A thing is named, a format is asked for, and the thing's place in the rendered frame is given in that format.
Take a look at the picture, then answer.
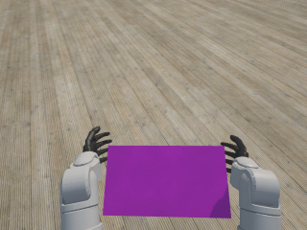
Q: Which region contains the robot left hand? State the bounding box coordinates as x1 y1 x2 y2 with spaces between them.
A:
83 126 112 164

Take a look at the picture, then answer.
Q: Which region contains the carton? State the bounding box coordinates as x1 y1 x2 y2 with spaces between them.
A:
103 146 231 219

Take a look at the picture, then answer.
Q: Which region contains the robot right forearm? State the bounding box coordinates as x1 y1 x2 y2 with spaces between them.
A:
229 156 282 230

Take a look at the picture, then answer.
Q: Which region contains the robot left forearm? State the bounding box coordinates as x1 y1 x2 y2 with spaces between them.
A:
59 151 104 230

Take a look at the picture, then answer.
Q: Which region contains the robot right hand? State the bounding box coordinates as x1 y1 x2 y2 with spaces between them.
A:
221 135 249 173

